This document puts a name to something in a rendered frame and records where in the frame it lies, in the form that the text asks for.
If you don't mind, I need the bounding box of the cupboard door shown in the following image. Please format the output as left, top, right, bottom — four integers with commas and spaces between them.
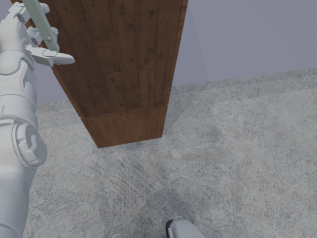
17, 0, 183, 118

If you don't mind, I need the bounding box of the right robot shin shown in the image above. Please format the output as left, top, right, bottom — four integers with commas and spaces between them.
171, 216, 184, 225

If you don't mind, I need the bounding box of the robot right thigh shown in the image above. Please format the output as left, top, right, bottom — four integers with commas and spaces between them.
168, 220, 205, 238

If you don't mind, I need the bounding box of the left robot hand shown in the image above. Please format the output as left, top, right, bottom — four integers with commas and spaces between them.
0, 2, 75, 67

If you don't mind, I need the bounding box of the robot left forearm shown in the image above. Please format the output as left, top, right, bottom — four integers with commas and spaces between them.
0, 51, 38, 131

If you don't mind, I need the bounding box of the handle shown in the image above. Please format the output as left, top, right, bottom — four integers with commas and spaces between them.
22, 0, 60, 53

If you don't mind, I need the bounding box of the left robot upper arm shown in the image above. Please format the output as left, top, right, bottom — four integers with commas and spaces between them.
0, 122, 48, 238

